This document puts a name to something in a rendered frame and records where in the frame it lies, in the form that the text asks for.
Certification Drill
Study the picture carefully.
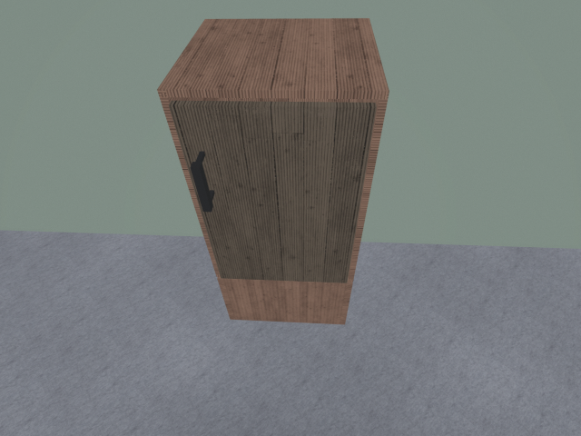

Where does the handle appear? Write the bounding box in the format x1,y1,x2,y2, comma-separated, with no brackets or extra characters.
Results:
190,152,214,212

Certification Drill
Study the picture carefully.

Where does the cupboard door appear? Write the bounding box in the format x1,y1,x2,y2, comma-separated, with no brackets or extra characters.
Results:
169,101,377,283

